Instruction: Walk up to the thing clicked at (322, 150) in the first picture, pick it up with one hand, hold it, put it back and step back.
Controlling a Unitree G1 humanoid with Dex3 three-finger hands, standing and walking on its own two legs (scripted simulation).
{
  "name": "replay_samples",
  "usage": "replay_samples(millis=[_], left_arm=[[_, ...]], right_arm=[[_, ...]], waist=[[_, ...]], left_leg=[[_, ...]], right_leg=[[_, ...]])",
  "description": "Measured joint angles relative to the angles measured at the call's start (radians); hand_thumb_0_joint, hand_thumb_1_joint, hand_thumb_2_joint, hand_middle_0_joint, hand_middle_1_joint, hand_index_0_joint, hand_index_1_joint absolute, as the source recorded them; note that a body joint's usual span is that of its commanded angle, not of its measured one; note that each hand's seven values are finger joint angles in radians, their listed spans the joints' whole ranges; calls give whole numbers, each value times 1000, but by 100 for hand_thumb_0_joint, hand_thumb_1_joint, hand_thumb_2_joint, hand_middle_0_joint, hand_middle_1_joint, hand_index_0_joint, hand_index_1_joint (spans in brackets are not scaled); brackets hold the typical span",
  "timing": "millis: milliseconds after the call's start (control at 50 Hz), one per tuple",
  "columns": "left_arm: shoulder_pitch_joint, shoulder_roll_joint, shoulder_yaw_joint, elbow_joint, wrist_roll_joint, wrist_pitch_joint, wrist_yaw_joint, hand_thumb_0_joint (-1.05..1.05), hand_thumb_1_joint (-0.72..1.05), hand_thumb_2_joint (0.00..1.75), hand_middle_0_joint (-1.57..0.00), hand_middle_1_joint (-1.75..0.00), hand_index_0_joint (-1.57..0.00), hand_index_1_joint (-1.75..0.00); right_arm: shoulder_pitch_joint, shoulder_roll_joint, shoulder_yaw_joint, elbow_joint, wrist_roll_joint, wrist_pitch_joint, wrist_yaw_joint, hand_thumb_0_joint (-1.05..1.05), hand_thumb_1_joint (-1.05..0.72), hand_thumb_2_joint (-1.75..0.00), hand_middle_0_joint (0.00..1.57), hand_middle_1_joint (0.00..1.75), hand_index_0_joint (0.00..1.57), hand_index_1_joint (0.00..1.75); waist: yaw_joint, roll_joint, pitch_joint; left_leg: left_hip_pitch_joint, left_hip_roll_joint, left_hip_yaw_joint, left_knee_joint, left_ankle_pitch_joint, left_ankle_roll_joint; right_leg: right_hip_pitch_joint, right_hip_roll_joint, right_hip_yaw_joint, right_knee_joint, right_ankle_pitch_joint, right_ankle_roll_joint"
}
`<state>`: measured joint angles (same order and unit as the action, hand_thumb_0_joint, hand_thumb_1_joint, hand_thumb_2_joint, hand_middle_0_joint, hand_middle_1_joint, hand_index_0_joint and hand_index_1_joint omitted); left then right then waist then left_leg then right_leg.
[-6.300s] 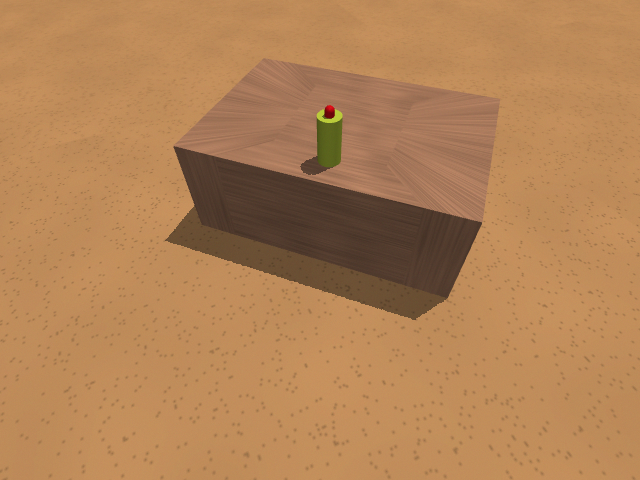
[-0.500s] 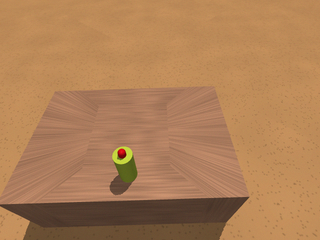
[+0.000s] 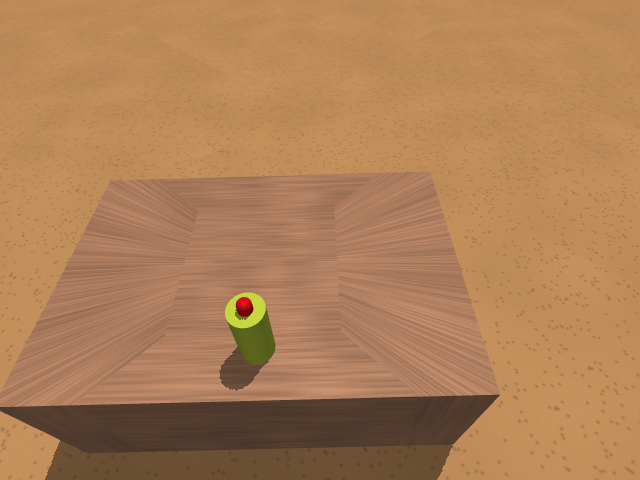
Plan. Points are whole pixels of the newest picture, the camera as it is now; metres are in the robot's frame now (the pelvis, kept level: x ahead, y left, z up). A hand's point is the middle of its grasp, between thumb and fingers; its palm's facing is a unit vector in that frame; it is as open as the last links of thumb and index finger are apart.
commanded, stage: stand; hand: left
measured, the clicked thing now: (251, 326) +0.45 +0.17 -0.26
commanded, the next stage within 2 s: go down in 0.22 s
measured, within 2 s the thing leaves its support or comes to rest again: neither
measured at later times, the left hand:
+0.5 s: hand out of the picture +0.13 +0.25 -0.15, palm faces +0.04 -0.94 -0.34, open 9.6 cm
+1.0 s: hand out of the picture +0.14 +0.27 -0.14, palm faces +0.05 -0.95 -0.31, open 17.3 cm
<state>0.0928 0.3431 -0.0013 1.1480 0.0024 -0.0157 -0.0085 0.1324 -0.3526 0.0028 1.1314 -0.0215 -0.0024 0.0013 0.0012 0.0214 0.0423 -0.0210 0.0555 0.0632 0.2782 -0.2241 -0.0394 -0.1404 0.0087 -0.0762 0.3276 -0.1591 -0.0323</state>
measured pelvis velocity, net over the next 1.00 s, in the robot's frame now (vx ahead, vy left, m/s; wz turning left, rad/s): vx -0.01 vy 0.04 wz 0.02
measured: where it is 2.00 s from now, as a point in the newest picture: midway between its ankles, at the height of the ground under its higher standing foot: outside the picture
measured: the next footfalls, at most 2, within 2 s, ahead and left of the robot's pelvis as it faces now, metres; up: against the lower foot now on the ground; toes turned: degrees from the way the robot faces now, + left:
none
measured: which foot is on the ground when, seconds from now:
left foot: down 0.00-1.00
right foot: down 0.00-1.00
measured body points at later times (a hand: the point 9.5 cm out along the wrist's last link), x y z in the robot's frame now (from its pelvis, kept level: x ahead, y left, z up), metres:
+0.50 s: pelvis -0.02 +0.01 -0.01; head +0.03 -0.01 +0.43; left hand +0.13 +0.30 -0.13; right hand +0.14 -0.28 -0.13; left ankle -0.05 +0.14 -0.75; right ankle +0.01 -0.09 -0.75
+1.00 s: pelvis -0.01 +0.04 -0.02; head +0.04 +0.03 +0.42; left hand +0.14 +0.32 -0.11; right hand +0.15 -0.24 -0.12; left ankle -0.05 +0.14 -0.75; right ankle +0.01 -0.09 -0.75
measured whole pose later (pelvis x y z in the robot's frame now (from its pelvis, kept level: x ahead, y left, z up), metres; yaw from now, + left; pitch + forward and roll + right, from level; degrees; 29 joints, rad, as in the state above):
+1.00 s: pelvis -0.01 +0.04 -0.02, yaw +1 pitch +7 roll -1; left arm 0.21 0.28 0.06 0.46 0.00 0.30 0.00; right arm 0.18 -0.27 -0.12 0.70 0.01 -0.11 -0.06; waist 0.00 0.03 -0.03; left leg -0.39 0.01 0.05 0.65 -0.38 0.02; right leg -0.47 -0.05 -0.08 0.62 -0.27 0.02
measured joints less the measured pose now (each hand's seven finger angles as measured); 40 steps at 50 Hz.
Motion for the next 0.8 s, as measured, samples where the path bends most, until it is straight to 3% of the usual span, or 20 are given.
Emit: replay_samples(millis=[340, 400, 460, 560, 680, 800], left_arm=[[1, -1, 1, -3, -1, -1, 1, 1, 90, 90, -20, -30, -20, -30], [-2, -15, 8, -110, -42, 2, 18, 1, 86, 86, -16, -27, -16, -26], [-65, -26, 29, -150, -44, 22, 22, 1, 76, 76, -12, -20, -12, -19], [-104, -46, 72, -258, -12, 99, 10, 1, 49, 50, -8, -10, -8, -10], [2, -44, 62, -430, 3, 234, -21, 1, 15, 26, -8, -4, -7, -4], [56, -43, 73, -545, 8, 283, -14, 0, -18, 14, -8, -3, -7, -3]], right_arm=[[-1, -1, -1, -4, 1, -1, -1, 1, -90, -89, 20, 30, 20, 30], [-2, 8, -6, -108, 60, -41, -23, 1, -86, -85, 17, 26, 17, 26], [-66, 22, -44, -157, 79, -85, -38, 1, -76, -75, 13, 19, 13, 20], [-109, 38, -114, -248, 62, -106, -39, 1, -48, -50, 9, 11, 9, 12], [-12, 49, -110, -375, 64, -72, -31, 1, -10, -27, 7, 7, 6, 8], [31, 73, -120, -399, 49, -71, -34, 0, 18, -15, 6, 6, 6, 6]], waist=[[0, 0, -1], [-11, 1, 18], [-12, 4, 28], [-3, 13, -12], [-2, 15, -71], [3, 5, -64]], left_leg=[[10, -1, 0, -6, -1, 0], [-69, -5, -12, 79, -29, 9], [-175, -8, -12, 173, -56, 11], [-309, -20, -17, 278, -90, 23], [-322, -35, -20, 277, -96, 35], [-356, -37, -18, 333, -126, 43]], right_leg=[[8, -1, 0, -2, -3, 1], [-55, -10, -9, 56, -21, 3], [-154, -19, -6, 134, -39, 5], [-281, -37, -7, 229, -67, 12], [-293, -52, -8, 233, -76, 23], [-321, -57, -4, 274, -95, 32]])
